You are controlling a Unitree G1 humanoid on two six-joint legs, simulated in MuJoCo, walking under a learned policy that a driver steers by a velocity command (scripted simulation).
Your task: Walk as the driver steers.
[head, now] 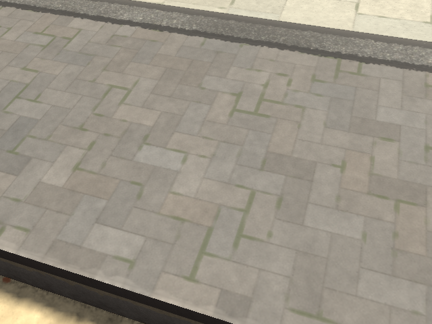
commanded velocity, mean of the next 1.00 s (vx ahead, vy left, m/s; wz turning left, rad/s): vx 0.31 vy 0.00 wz -0.26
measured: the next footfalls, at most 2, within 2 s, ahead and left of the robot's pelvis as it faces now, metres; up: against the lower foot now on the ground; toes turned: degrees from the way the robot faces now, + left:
left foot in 0.56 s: +0.65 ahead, +0.15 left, +0.00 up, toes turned -26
right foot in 1.10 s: +0.61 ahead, -0.08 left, +0.00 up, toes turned -1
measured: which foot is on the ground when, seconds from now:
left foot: up 0.00-0.54, down 0.56-1.00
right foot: down 0.00-0.56, up 0.58-1.00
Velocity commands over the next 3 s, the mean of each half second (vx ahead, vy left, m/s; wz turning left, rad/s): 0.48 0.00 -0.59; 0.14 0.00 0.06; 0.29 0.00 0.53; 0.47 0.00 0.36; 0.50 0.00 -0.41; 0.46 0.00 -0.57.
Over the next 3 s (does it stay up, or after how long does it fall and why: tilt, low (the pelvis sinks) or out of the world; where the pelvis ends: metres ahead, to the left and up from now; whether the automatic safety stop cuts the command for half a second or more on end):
stays up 1.40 0.38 0.03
